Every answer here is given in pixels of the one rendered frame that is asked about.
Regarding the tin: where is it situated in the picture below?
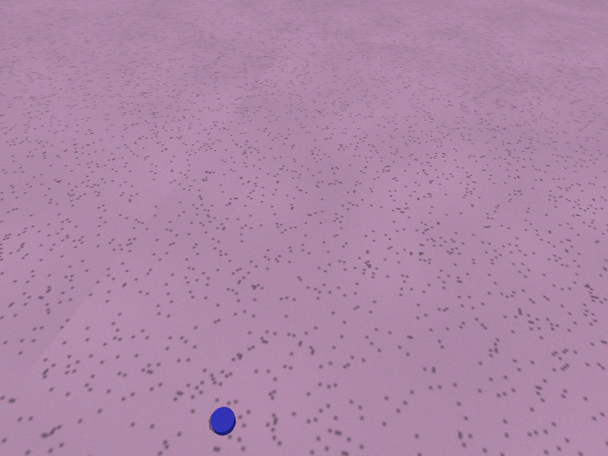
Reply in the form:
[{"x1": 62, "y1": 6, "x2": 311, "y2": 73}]
[{"x1": 211, "y1": 407, "x2": 236, "y2": 436}]

